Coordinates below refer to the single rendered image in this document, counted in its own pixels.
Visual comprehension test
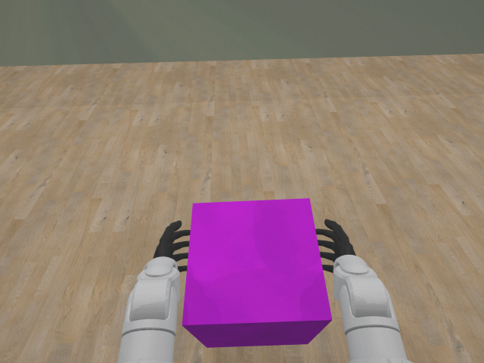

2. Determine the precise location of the robot right hand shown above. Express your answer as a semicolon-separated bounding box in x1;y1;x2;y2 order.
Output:
315;219;356;273

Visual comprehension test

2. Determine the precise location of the robot left hand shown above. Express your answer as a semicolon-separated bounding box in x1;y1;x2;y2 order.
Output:
153;220;191;272

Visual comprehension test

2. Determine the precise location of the left robot forearm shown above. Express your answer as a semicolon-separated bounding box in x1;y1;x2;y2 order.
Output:
117;256;180;363

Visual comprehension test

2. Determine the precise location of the right robot forearm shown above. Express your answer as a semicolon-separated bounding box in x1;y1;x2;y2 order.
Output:
334;255;414;363

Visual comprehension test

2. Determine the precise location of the carton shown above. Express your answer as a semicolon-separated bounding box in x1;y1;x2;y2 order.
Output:
182;198;332;348

